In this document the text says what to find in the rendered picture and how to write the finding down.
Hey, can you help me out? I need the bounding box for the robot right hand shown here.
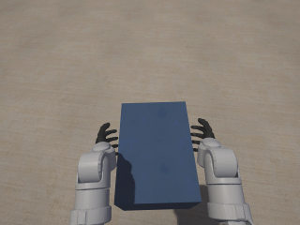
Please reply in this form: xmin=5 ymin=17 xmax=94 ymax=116
xmin=190 ymin=118 xmax=215 ymax=152

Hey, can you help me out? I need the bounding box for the robot left hand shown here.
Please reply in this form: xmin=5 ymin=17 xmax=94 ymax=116
xmin=95 ymin=122 xmax=119 ymax=156

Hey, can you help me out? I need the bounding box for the carton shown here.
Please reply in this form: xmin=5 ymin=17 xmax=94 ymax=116
xmin=113 ymin=101 xmax=202 ymax=211

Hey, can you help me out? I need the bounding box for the robot right forearm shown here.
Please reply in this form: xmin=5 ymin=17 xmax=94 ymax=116
xmin=197 ymin=137 xmax=254 ymax=225

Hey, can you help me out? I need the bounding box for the robot left forearm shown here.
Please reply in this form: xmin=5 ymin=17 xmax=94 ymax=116
xmin=68 ymin=142 xmax=117 ymax=225

